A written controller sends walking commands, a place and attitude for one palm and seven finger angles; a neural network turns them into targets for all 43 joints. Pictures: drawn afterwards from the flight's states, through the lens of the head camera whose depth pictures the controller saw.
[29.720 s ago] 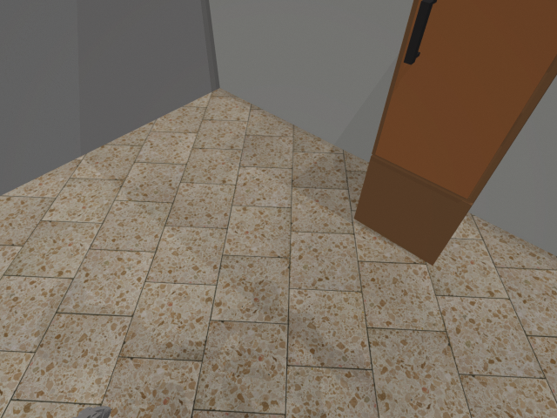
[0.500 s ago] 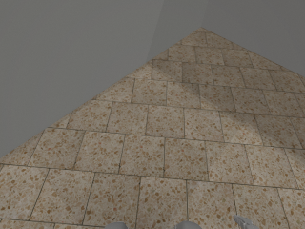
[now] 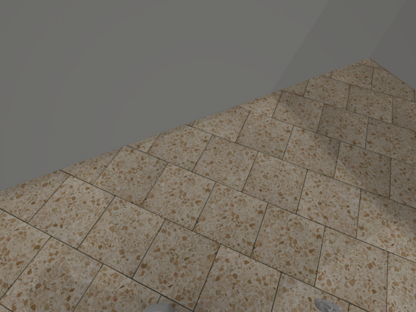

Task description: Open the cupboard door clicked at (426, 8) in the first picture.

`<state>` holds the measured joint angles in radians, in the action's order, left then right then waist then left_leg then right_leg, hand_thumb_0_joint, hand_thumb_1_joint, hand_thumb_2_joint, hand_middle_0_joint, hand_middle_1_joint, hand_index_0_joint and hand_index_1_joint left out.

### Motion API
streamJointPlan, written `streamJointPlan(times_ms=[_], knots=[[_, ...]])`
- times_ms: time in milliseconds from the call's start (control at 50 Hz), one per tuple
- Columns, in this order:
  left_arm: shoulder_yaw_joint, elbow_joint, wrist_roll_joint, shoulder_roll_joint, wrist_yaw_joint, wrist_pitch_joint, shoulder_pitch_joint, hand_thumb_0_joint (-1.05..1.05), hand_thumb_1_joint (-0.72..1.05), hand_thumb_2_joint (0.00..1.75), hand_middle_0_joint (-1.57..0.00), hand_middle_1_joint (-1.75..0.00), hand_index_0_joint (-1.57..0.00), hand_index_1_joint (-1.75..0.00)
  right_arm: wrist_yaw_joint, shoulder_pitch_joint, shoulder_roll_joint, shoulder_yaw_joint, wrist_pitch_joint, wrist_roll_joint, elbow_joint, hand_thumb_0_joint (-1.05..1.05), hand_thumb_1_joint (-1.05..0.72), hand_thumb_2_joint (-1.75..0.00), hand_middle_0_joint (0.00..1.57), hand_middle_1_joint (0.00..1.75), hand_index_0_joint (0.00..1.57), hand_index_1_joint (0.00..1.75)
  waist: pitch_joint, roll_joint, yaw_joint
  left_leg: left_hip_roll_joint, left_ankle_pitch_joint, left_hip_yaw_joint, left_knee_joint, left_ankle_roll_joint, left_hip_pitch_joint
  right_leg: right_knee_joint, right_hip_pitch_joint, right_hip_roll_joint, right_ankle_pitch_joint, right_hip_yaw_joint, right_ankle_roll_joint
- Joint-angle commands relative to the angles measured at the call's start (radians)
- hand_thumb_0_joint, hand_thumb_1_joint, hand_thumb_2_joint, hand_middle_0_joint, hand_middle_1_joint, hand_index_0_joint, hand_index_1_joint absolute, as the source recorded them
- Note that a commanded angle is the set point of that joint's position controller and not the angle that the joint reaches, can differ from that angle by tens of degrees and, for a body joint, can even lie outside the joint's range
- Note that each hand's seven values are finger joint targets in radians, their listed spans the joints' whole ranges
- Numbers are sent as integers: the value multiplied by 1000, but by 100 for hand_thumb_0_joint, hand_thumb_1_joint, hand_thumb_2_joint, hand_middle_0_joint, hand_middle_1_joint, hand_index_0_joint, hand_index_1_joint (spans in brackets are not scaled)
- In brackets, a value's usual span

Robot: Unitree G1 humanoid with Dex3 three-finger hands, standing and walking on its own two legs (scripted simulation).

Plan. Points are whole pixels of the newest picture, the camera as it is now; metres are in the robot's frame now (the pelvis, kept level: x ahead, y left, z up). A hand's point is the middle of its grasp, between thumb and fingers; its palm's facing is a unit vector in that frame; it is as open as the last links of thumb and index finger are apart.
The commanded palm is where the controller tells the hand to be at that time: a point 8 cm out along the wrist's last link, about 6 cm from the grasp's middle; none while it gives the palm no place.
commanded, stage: turn to face it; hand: left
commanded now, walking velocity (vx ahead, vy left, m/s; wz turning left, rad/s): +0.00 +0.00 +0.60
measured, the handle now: out of the picture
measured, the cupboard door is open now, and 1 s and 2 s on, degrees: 49 49 49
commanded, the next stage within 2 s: none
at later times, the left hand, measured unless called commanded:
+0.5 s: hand out of the picture +0.06 +0.18 -0.14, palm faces +0.27 -0.92 -0.28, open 7.4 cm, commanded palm none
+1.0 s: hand out of the picture -0.01 +0.18 -0.15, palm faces +0.58 -0.76 -0.31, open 7.4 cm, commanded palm none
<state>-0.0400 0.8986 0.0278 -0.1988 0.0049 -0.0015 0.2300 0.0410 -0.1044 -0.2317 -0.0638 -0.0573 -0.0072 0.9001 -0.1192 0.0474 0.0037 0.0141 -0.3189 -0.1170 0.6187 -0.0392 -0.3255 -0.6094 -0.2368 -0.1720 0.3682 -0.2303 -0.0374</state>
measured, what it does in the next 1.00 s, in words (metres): steps on the spot, turning left: left foot, then right foot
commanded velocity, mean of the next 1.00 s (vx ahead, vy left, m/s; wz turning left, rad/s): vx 0.00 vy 0.00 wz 0.60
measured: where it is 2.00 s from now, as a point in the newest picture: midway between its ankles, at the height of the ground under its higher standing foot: outside the picture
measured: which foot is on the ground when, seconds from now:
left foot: up 0.00-0.00, down 0.02-0.36, up 0.38-0.66, down 0.68-0.96, up 0.98-1.00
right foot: down 0.00-0.02, up 0.04-0.34, down 0.36-0.66, up 0.68-0.94, down 0.96-1.00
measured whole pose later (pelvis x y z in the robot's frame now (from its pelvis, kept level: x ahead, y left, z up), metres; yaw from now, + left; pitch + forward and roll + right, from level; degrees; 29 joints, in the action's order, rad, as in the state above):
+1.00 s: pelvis +0.04 -0.05 -0.01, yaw +36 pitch +1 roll +1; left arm -0.07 0.87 0.03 -0.24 0.01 -0.01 0.17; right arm 0.02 -0.16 -0.24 -0.08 -0.06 -0.02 0.91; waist -0.09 -0.02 0.01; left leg -0.02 -0.39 0.08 0.73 -0.03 -0.41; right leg -0.62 -0.31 -0.06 0.31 -0.06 -0.03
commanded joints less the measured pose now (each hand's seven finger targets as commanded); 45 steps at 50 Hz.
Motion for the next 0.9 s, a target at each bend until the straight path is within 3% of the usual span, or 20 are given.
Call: streamJointPlan(times_ms=[0,20,40,120,200,280,300,320,340,360,400,440,540,600,620,640,660,680,760,880], knots=[[-44,-143,-15,-113,11,-4,-60,0,90,90,-20,-30,-20,-30,-28,-225,-287,-75,34,-15,-31,0,-90,-90,20,30,20,30,268,-349,112,444,799,537,-227,298,385,-495,-365,51,341,107,-66],[-47,-147,-7,-130,17,-18,-121,0,90,90,-20,-30,-20,-30,-40,-242,-279,-75,37,-16,-15,0,-90,-90,20,30,20,30,263,-240,121,418,661,528,-224,303,342,-583,-400,49,284,199,-54],[-51,-128,-11,-112,17,-19,-130,0,90,90,-20,-30,-20,-30,-51,-191,-259,-71,41,-18,-29,0,-90,-90,20,30,20,30,236,-270,90,355,563,484,-233,272,280,-601,-407,45,206,231,-53],[-53,-77,-10,-111,1,-26,-69,0,90,90,-20,-30,-20,-30,-56,-70,-189,-45,50,-17,-58,0,-90,-90,20,30,20,30,182,-195,16,223,484,325,-246,192,187,-478,-314,73,52,225,-56],[-49,-92,-14,-104,1,-25,-88,0,90,90,-20,-30,-20,-30,-51,-74,-199,-54,41,-23,-55,0,-90,-90,20,30,20,30,173,-201,22,208,384,360,-249,191,124,-266,-197,117,66,202,-47],[-52,-80,-17,-115,5,-11,-4,0,90,90,-20,-30,-20,-30,-47,-24,-198,-62,29,-18,-71,0,-90,-90,20,30,20,30,173,-212,-18,164,327,392,-184,153,3,25,23,165,-58,172,-30],[-60,-72,-15,-142,11,-4,29,0,90,90,-20,-30,-20,-30,-44,-12,-178,-60,27,-11,-79,0,-90,-90,20,30,20,30,171,-160,-42,123,233,380,-133,117,-85,158,135,131,-127,200,-19],[-79,-71,-1,-221,21,7,68,0,90,90,-20,-30,-20,-30,-38,-15,-121,-51,26,-2,-98,0,-90,-90,20,30,20,30,179,63,-62,9,1,271,52,49,-250,308,248,-77,-82,423,44],[-83,-80,7,-287,24,8,60,0,90,90,-20,-30,-20,-30,-31,-5,-92,-46,28,-2,-120,0,-90,-90,20,30,20,30,163,274,-70,-86,-291,132,332,-2,-295,378,181,-318,-144,614,169],[-77,-91,-1,-258,31,7,28,0,90,90,-20,-30,-20,-30,-29,-4,-117,-53,19,-9,-118,0,-90,-90,20,30,20,30,149,187,-53,-26,-279,178,505,8,-257,363,78,-331,-154,568,213],[-57,-104,-4,-189,33,6,-63,0,90,90,-20,-30,-20,-30,-23,-16,-107,-49,8,-10,-80,0,-90,-90,20,30,20,30,120,233,-2,21,-181,158,628,-8,-280,290,74,-207,-342,386,181],[-49,-110,-1,-172,30,9,-81,0,90,90,-20,-30,-20,-30,-12,-23,-77,-38,2,-7,-69,0,-90,-90,20,30,20,30,126,195,14,25,-145,107,535,-25,-219,261,59,-160,-457,240,146],[-69,-70,4,-226,25,13,10,0,90,90,-20,-30,-20,-30,-3,31,-42,-17,17,0,-81,0,-90,-90,20,30,20,30,153,163,-40,-1,-147,11,156,-20,-117,167,177,-186,-638,178,134],[-75,-61,-9,-234,17,8,12,0,90,90,-20,-30,-20,-30,-8,-41,-73,-22,28,-3,-67,0,-90,-90,20,30,20,30,184,117,1,-20,54,-10,-104,0,67,31,116,-166,-600,107,66],[-72,-75,-15,-212,12,4,3,0,90,90,-20,-30,-20,-30,-10,-101,-127,-38,35,-8,-55,0,-90,-90,20,30,20,30,227,9,38,47,247,69,-180,35,232,-106,-9,-136,-488,66,15],[-59,-114,-22,-138,4,-2,-1,0,90,90,-20,-30,-20,-30,-18,-177,-248,-67,44,-18,-50,0,-90,-90,20,30,20,30,276,-304,76,331,627,458,-199,184,402,-346,-290,10,80,31,-64],[-38,-154,-11,-120,11,-11,-86,0,90,90,-20,-30,-20,-30,-27,-253,-287,-76,36,-15,-29,0,-90,-90,20,30,20,30,265,-300,112,430,755,519,-209,281,379,-497,-363,45,322,136,-56],[-42,-154,-9,-122,15,-18,-134,0,90,90,-20,-30,-20,-30,-41,-254,-269,-73,42,-18,-22,0,-90,-90,20,30,20,30,256,-224,114,403,667,527,-217,290,342,-568,-404,46,270,195,-53],[-50,-91,-13,-114,2,-28,-80,0,90,90,-20,-30,-20,-30,-55,-60,-199,-50,44,-22,-64,0,-90,-90,20,30,20,30,170,-233,17,236,402,345,-246,196,136,-465,-285,64,95,227,-48],[-52,-71,-15,-105,1,-16,8,0,90,90,-20,-30,-20,-30,-47,-6,-205,-60,27,-22,-73,0,-90,-90,20,30,20,30,174,-205,-13,177,247,380,-212,163,9,-50,-15,156,-4,163,-28]])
